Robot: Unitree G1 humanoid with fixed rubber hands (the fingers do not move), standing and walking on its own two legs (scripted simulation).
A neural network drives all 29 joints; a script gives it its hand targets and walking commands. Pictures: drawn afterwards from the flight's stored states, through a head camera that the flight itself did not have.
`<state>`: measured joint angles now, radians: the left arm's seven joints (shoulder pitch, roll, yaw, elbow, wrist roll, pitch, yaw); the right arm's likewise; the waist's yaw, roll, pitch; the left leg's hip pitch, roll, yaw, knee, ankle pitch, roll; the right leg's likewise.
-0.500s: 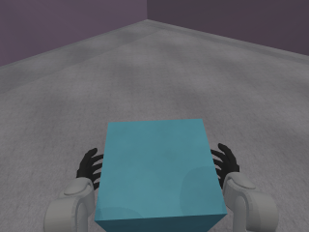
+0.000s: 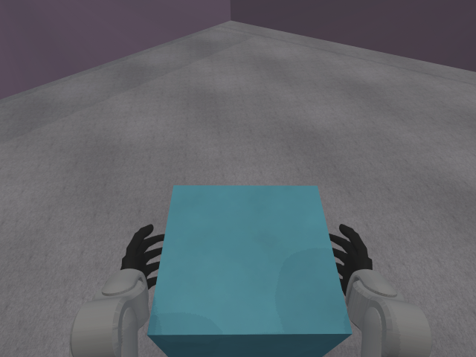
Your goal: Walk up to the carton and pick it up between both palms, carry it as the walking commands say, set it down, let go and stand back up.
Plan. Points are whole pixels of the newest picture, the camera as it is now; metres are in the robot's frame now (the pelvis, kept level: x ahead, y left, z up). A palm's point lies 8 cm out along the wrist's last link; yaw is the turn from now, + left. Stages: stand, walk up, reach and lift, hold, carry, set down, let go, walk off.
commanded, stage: carry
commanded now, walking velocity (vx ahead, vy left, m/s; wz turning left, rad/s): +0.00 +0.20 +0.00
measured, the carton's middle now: (244, 280) +0.26 -0.01 +0.03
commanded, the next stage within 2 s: none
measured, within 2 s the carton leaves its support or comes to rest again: neither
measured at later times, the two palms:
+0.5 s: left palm out of the picture +0.16 +0.33 +0.07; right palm (228, 305) +0.19 +0.02 +0.09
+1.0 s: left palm out of the picture +0.12 +0.49 +0.07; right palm (101, 342) +0.15 +0.17 +0.09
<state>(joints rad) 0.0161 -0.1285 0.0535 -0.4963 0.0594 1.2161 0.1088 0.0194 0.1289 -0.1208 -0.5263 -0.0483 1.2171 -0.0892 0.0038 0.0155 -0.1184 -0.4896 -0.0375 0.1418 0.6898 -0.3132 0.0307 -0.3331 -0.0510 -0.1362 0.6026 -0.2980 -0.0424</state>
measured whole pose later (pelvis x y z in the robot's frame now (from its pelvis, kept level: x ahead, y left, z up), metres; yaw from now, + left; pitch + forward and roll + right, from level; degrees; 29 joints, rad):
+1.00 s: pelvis -0.09 +0.32 -0.01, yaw +1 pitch +2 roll +1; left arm 0.06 -0.13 0.08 -0.59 0.06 1.22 0.10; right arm -0.01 0.13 -0.08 -0.54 -0.03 1.22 -0.10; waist 0.02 -0.05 -0.04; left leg -0.41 0.05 0.11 0.63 -0.24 0.01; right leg -0.48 -0.19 -0.04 0.88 -0.51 0.10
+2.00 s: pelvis -0.20 +0.60 +0.01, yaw +0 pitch +2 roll +1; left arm 0.06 -0.13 0.05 -0.54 0.06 1.20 0.10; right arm 0.03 0.13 -0.11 -0.57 -0.04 1.23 -0.10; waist -0.01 0.02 -0.08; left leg -0.51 0.01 0.07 0.86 -0.34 0.00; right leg -0.31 -0.10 -0.13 0.56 -0.28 0.01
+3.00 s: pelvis -0.25 +0.63 +0.00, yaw +1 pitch +2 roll +1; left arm 0.02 -0.13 0.08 -0.46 0.07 1.14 0.09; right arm -0.07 0.13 -0.12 -0.44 -0.06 1.18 -0.09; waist 0.02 0.03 -0.08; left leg -0.43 0.08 0.05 0.54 -0.16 -0.04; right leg -0.44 -0.09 -0.07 0.62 -0.22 0.02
